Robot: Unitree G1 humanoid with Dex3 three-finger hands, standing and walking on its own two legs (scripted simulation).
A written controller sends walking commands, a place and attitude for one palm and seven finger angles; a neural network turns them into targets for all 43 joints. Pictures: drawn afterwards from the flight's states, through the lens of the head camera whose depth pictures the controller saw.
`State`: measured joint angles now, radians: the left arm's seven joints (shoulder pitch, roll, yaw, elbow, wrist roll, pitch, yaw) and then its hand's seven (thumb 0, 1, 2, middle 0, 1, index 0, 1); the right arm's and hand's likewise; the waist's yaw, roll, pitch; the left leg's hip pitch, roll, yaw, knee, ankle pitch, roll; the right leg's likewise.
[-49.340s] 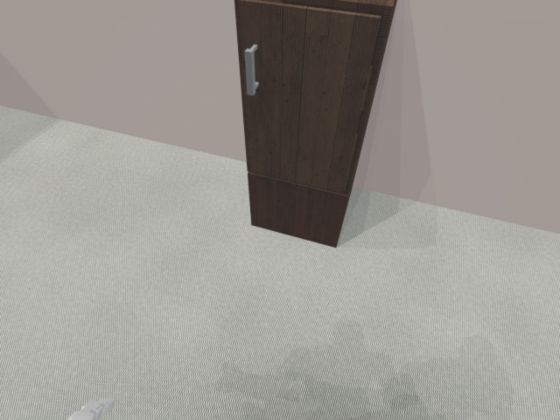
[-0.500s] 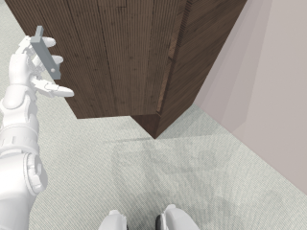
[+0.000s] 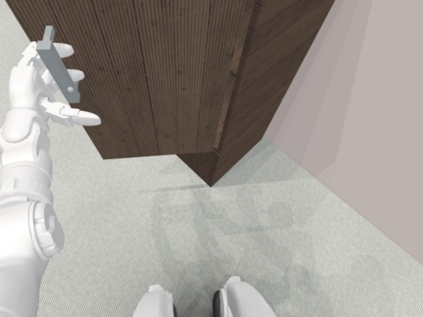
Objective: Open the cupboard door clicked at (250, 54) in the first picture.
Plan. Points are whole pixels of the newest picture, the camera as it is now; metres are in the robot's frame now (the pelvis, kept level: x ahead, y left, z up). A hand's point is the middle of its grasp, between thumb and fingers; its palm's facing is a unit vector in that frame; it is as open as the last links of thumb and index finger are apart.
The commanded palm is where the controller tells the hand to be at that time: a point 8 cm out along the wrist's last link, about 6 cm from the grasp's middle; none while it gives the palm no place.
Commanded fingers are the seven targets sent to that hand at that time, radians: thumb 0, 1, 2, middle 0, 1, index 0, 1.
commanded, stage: close the thumb around the handle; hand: left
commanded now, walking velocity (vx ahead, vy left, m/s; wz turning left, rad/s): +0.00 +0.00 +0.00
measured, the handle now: (62, 67) +0.56 +0.23 +0.08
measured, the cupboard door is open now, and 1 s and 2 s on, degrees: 52 53 99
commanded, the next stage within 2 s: pull the door open along its arc in 0.70 s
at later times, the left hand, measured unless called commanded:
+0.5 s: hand (73, 90) +0.51 +0.21 +0.08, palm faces +0.05 -1.00 +0.00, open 7.5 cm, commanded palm +0.49 +0.25 +0.08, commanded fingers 0.00 0.90 0.90 -0.40 -1.35 -0.40 -1.35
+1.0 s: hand (73, 91) +0.50 +0.20 +0.08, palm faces +0.05 -1.00 -0.02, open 5.6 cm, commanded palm +0.46 +0.25 +0.08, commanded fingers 0.00 0.90 0.90 -0.40 -1.35 -0.40 -1.35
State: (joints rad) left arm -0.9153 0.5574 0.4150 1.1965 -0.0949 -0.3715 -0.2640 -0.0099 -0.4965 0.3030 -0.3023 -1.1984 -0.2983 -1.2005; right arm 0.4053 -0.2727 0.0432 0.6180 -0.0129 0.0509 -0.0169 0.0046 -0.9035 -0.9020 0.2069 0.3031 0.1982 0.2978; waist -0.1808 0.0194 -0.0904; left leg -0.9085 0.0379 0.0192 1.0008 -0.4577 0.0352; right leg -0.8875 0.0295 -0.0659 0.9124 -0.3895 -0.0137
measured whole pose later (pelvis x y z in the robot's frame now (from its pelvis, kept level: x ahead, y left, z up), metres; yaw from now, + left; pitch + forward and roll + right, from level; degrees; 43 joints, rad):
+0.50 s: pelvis +0.01 +0.00 +0.00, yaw +0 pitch +21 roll -3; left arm -0.89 0.53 0.41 1.19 -0.10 -0.37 -0.25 0.00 0.43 0.70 -0.37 -1.30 -0.36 -1.30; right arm 0.41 -0.26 0.04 0.62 -0.01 0.07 -0.01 0.00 -0.90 -0.90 0.21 0.30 0.20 0.30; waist -0.17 0.02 -0.10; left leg -0.88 0.04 0.02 0.99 -0.47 0.04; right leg -0.86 0.03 -0.06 0.90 -0.40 -0.01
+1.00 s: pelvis +0.01 -0.01 +0.00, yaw +0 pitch +20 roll -3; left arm -0.82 0.51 0.41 1.11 -0.12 -0.38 -0.25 0.01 0.76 0.82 -0.37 -1.35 -0.36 -1.35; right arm 0.41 -0.27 0.03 0.61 -0.01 0.07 -0.01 0.00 -0.90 -0.90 0.21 0.30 0.20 0.30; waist -0.16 0.03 -0.11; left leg -0.87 0.04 0.03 0.97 -0.46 0.03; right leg -0.86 0.04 -0.05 0.90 -0.40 -0.02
